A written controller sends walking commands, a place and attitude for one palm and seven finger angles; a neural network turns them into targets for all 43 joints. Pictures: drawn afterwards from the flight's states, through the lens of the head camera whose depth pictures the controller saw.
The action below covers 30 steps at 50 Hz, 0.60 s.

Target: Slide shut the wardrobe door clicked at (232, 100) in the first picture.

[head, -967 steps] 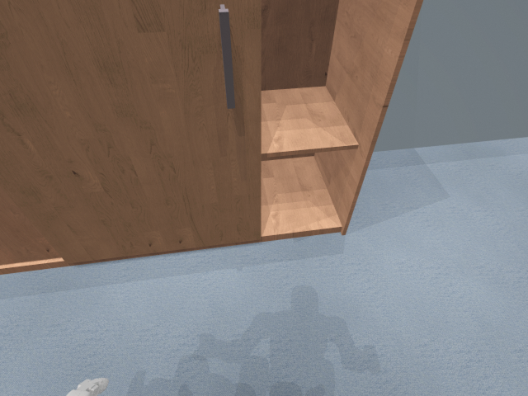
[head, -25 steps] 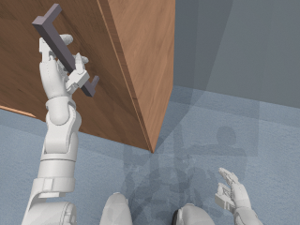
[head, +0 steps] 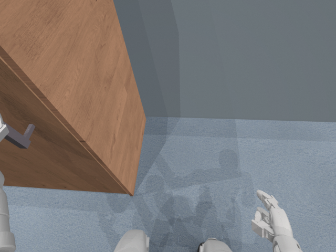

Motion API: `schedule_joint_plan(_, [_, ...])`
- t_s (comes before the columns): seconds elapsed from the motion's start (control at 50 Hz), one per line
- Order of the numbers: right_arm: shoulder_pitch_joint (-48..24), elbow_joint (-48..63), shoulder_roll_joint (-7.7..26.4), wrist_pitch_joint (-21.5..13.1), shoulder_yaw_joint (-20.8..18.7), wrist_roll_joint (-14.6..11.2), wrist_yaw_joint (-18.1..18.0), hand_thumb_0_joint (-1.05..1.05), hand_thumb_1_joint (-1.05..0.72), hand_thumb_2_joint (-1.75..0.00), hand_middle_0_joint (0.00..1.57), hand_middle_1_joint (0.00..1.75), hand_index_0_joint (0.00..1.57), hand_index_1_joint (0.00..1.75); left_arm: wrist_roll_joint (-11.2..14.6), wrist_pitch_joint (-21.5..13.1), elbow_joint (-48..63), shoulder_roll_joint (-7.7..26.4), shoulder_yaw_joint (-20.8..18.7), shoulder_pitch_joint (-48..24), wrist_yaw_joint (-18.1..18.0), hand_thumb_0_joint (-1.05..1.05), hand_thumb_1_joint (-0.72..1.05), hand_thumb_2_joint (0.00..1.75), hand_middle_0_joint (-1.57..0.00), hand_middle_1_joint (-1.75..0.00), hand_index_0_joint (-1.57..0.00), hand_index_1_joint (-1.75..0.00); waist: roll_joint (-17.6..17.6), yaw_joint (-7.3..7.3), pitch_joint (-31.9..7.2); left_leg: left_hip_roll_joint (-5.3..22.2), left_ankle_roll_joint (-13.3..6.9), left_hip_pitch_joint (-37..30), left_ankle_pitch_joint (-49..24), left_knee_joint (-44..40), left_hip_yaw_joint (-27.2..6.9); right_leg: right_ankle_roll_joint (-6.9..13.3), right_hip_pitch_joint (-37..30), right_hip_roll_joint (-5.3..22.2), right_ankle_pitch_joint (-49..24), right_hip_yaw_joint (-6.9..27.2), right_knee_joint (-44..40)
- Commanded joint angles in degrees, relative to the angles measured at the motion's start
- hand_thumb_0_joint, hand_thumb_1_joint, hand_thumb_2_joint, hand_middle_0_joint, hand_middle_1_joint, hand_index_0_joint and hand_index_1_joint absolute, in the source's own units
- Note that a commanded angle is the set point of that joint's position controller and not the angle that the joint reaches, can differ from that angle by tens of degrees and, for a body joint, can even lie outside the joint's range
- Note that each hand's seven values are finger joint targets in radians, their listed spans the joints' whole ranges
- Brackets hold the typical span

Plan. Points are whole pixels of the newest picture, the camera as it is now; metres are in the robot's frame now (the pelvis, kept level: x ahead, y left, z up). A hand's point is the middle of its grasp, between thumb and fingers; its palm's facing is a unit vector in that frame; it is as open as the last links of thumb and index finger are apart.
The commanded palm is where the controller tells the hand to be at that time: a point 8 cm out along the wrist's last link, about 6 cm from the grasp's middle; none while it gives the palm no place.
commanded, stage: stop walking and hold the door there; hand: left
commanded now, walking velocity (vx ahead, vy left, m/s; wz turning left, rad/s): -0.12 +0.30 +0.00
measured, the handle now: out of the picture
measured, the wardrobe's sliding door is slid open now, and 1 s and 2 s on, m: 0.00 0.00 0.00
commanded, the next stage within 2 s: none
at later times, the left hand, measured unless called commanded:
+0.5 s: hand out of the picture +0.30 +0.39 +0.13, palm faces +0.65 -0.68 -0.34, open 6.6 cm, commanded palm +0.25 +0.41 +0.12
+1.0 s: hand out of the picture +0.30 +0.39 +0.13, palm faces +0.62 -0.70 -0.34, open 6.3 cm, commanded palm +0.25 +0.41 +0.12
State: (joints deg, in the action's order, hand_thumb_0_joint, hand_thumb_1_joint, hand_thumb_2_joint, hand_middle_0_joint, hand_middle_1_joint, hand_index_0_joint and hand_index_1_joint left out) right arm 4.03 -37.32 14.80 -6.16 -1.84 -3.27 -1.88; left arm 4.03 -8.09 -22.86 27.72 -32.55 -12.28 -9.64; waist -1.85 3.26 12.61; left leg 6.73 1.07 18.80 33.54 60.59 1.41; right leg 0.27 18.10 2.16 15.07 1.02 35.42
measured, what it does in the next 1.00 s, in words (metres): steps on the spot: left foot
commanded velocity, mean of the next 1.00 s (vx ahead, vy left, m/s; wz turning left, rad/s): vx -0.07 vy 0.06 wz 0.04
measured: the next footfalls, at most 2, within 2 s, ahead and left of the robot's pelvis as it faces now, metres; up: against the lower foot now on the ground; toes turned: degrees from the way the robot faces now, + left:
left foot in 0.16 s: +0.07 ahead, +0.11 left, +0.00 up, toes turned -2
right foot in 1.46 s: -0.09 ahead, -0.03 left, +0.00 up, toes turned -13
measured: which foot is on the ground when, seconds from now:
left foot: up 0.00-0.14, down 0.16-1.00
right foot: down 0.00-1.00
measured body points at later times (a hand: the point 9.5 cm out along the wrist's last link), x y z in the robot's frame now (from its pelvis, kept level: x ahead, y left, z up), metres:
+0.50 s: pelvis -0.01 +0.00 +0.00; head -0.03 -0.01 +0.45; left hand +0.26 +0.42 +0.15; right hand +0.06 -0.28 -0.11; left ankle +0.04 +0.11 -0.73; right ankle +0.00 -0.12 -0.73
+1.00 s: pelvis -0.02 +0.01 +0.01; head -0.03 +0.00 +0.46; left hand +0.26 +0.42 +0.15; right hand +0.09 -0.28 -0.09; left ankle +0.03 +0.11 -0.73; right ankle +0.00 -0.12 -0.73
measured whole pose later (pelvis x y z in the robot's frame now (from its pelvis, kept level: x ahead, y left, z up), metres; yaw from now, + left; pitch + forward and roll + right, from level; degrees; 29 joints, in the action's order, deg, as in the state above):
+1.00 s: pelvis -0.02 +0.01 +0.01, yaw -6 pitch +0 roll -1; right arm 13.6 -40.7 17.7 -5.6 -1.1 -2.6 -5.6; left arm 1.3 -11.7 -41.1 32.6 -32.0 -10.7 -7.7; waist -3.4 0.5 -1.8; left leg 1.4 -1.1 16.6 10.7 27.5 3.3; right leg -0.5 14.6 -0.3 10.2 0.0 25.0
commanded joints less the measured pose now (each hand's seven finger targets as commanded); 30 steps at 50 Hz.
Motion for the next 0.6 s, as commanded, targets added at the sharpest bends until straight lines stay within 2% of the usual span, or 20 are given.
schedule_joint_plan(0.0, [1.27,5.79,5.58,-2.43,-0.03,0.59,-2.00,0.00,-0.90,-0.90,0.20,0.30,0.20,0.30,-3.72,-4.95,7.84,27.02,-10.93,-5.17,-1.34,0.00,0.90,0.90,-0.45,-1.40,-0.45,-1.40,10.40,-1.70,-29.97,-5.30,-1.60,4.18,-2.01,-18.60,0.30,7.30,-25.89,13.88,-61.90,10.50,-4.89])
schedule_joint_plan(0.06, [0.41,6.21,6.32,-1.04,-0.70,-0.01,-2.56,0.00,-0.90,-0.90,0.20,0.30,0.20,0.30,-3.21,-3.84,7.65,23.87,-7.34,-5.86,-0.97,0.00,0.90,0.90,-0.45,-1.40,-0.45,-1.40,10.65,-2.60,-30.34,-6.66,-1.38,-2.77,-16.44,-29.19,2.02,5.71,-21.56,12.51,-52.69,8.78,-5.68])
schedule_joint_plan(0.08, [0.50,6.21,6.68,-0.88,-1.27,-0.02,-2.73,0.00,-0.90,-0.90,0.20,0.30,0.20,0.30,-3.23,-3.84,9.14,22.48,-5.70,-6.94,-0.75,0.00,0.90,0.90,-0.45,-1.40,-0.45,-1.40,7.29,-3.27,-30.44,-6.15,-1.33,-7.50,-22.84,-33.21,2.66,4.72,-18.03,11.91,-46.78,8.67,-5.98])
schedule_joint_plan(0.12, [1.47,6.39,8.28,-0.83,-2.42,-0.22,-3.14,0.00,-0.90,-0.90,0.20,0.30,0.20,0.30,-3.18,-4.06,9.91,19.88,-2.62,-7.37,-0.29,0.00,0.90,0.90,-0.45,-1.40,-0.45,-1.40,-0.78,-3.52,-28.01,0.80,-2.69,-13.79,-34.88,-36.54,-1.11,2.36,-9.27,7.81,-28.17,7.07,-5.61])
schedule_joint_plan(0.14, [1.90,6.40,9.35,-0.79,-2.83,-0.51,-3.12,0.00,-0.90,-0.90,0.20,0.30,0.20,0.30,-2.98,-3.79,9.07,19.82,-2.22,-6.56,0.02,0.00,0.90,0.90,-0.45,-1.40,-0.45,-1.40,-6.50,-2.97,-26.39,5.38,-4.66,-14.85,-40.54,-37.10,-5.14,1.18,-4.25,4.17,-11.64,5.25,-4.77])
schedule_joint_plan(0.16, [3.21,6.61,9.22,-0.73,-2.24,-0.41,-2.81,0.00,-0.90,-0.90,0.20,0.30,0.20,0.30,-3.06,-3.24,7.71,18.76,-0.64,-6.36,0.44,0.00,0.90,0.90,-0.45,-1.40,-0.45,-1.40,-8.56,-2.92,-24.90,7.64,-6.69,-12.00,-35.42,-40.27,-6.61,0.51,-2.46,1.03,3.99,2.03,-2.74])
schedule_joint_plan(0.18, [4.25,6.67,10.13,-0.94,-2.40,-0.59,-2.66,0.00,-0.90,-0.90,0.20,0.30,0.20,0.30,-3.00,-3.21,6.73,17.89,1.01,-7.35,1.05,0.00,0.90,0.90,-0.45,-1.40,-0.45,-1.40,-10.23,-3.49,-21.10,8.09,-7.72,-6.02,-17.12,-45.05,-6.95,0.61,-1.70,-0.77,12.17,1.00,0.28])
schedule_joint_plan(0.2, [2.70,6.69,9.38,-1.38,-1.70,-0.16,-3.03,0.00,-0.90,-0.90,0.20,0.30,0.20,0.30,-3.64,-2.89,4.01,17.71,1.41,-7.07,0.73,0.00,0.90,0.90,-0.45,-1.40,-0.45,-1.40,-17.85,-3.42,-17.41,9.23,-8.61,1.18,-0.41,-51.91,-9.42,0.80,-2.27,-1.45,12.92,-0.83,5.61])
schedule_joint_plan(0.22, [2.67,6.05,8.90,-1.65,-1.15,0.19,-3.45,0.00,-0.90,-0.90,0.20,0.30,0.20,0.30,-4.30,-2.66,1.27,22.51,-2.22,-7.68,-0.31,0.00,0.90,0.90,-0.45,-1.40,-0.45,-1.40,-19.93,-2.91,-14.39,9.51,-9.45,6.82,5.43,-55.20,-10.74,0.86,-4.05,-1.24,11.45,-0.93,9.74])
schedule_joint_plan(0.24, [3.05,5.88,8.98,-1.65,-1.08,0.34,-4.04,0.00,-0.90,-0.90,0.20,0.30,0.20,0.30,-4.34,-2.90,0.46,25.19,-3.63,-8.54,-0.70,0.00,0.90,0.90,-0.45,-1.40,-0.45,-1.40,-19.86,-2.75,-12.19,8.76,-9.37,9.04,4.17,-53.89,-8.60,0.76,-4.61,-0.43,9.66,-0.84,9.28])
schedule_joint_plan(0.28, [5.45,5.69,9.54,-1.83,-1.07,0.29,-4.17,0.00,-0.90,-0.90,0.20,0.30,0.20,0.30,-4.37,-2.52,-1.24,24.80,-3.34,-6.31,-0.52,0.00,0.90,0.90,-0.45,-1.40,-0.45,-1.40,-12.37,-2.31,-16.59,6.22,-7.75,5.16,0.97,-49.36,-4.93,-0.12,-8.73,-0.24,6.32,-3.15,1.05])
schedule_joint_plan(0.32, [5.71,5.99,10.38,-2.24,-1.35,0.33,-4.33,0.00,-0.90,-0.90,0.20,0.30,0.20,0.30,-4.16,-1.95,-2.29,23.32,-1.72,-6.99,0.14,0.00,0.90,0.90,-0.45,-1.40,-0.45,-1.40,-5.32,-2.59,-17.39,2.86,-5.05,3.89,1.03,-44.84,-1.60,-0.02,-10.76,-0.26,5.09,-3.16,-8.44])
schedule_joint_plan(0.36, [5.33,5.94,10.77,-2.08,-1.58,1.22,-4.21,0.00,-0.90,-0.90,0.20,0.30,0.20,0.30,-3.79,-1.71,-4.20,22.62,-0.03,-8.81,1.06,0.00,0.90,0.90,-0.45,-1.40,-0.45,-1.40,1.15,-3.87,-13.51,-2.26,-2.59,0.36,-3.23,-36.75,1.81,2.78,-0.98,4.12,13.20,5.80,-19.02])
schedule_joint_plan(0.38, [5.97,5.46,11.06,-2.09,-1.96,1.59,-4.12,0.00,-0.90,-0.90,0.20,0.30,0.20,0.30,-3.71,-1.93,-5.25,25.54,-2.66,-9.67,1.05,0.00,0.90,0.90,-0.45,-1.40,-0.45,-1.40,2.76,-4.58,-14.01,-3.65,-2.07,-4.53,-8.43,-30.93,2.27,4.62,5.14,7.82,15.62,10.27,-22.39])
schedule_joint_plan(0.4, [7.07,4.47,10.45,-2.22,-1.86,1.01,-4.01,0.00,-0.90,-0.90,0.20,0.30,0.20,0.30,-3.94,-2.09,-7.14,27.72,-4.71,-9.92,0.75,0.00,0.90,0.90,-0.45,-1.40,-0.45,-1.40,8.86,-4.15,-16.83,-4.38,-2.16,-7.11,-10.16,-25.18,1.08,5.01,8.49,10.11,19.49,13.91,-24.50])
schedule_joint_plan(0.42, [6.94,3.76,10.24,-2.45,-1.86,0.92,-4.11,0.00,-0.90,-0.90,0.20,0.30,0.20,0.30,-3.96,-2.10,-8.09,27.30,-4.67,-11.11,0.64,0.00,0.90,0.90,-0.45,-1.40,-0.45,-1.40,10.07,-4.15,-17.76,-4.56,-2.61,-7.72,-13.22,-22.77,0.03,5.38,9.21,11.12,16.81,14.55,-24.35])
schedule_joint_plan(0.46, [7.13,2.70,10.09,-3.03,-1.24,1.10,-3.88,0.00,-0.90,-0.90,0.20,0.30,0.20,0.30,-3.97,-2.45,-8.41,26.67,-4.51,-12.42,0.96,0.00,0.90,0.90,-0.45,-1.40,-0.45,-1.40,7.57,-4.41,-20.04,-3.77,-3.16,-8.85,-17.89,-27.68,-1.08,4.62,5.67,9.29,6.90,10.64,-19.56])
schedule_joint_plan(0.52, [7.17,2.08,10.96,-3.62,-1.12,1.19,-4.22,0.00,-0.90,-0.90,0.20,0.30,0.20,0.30,-4.02,-3.52,-6.80,25.58,-4.07,-9.14,1.52,0.00,0.90,0.90,-0.45,-1.40,-0.45,-1.40,-3.49,-3.22,-22.86,1.19,-4.23,-9.60,-26.91,-39.34,-6.77,0.99,-1.72,1.57,-5.47,3.41,-9.37])
schedule_joint_plan(0.56, [6.94,1.80,10.07,-3.26,-0.94,0.87,-4.49,0.00,-0.90,-0.90,0.20,0.30,0.20,0.30,-3.95,-3.12,-8.23,23.62,-2.12,-6.80,2.05,0.00,0.90,0.90,-0.45,-1.40,-0.45,-1.40,-3.66,-3.44,-20.91,1.97,-4.72,-6.76,-18.63,-41.67,-6.49,0.10,-2.69,0.75,-2.00,3.04,-11.20])
schedule_joint_plan(0.58, [6.70,1.52,10.44,-2.98,-0.87,1.11,-4.64,0.00,-0.90,-0.90,0.20,0.30,0.20,0.30,-3.94,-3.01,-9.49,25.51,-3.94,-7.16,1.85,0.00,0.90,0.90,-0.45,-1.40,-0.45,-1.40,-4.00,-3.39,-18.27,1.64,-4.68,-4.78,-16.98,-42.57,-6.25,0.22,-2.58,1.00,-1.91,3.04,-11.75])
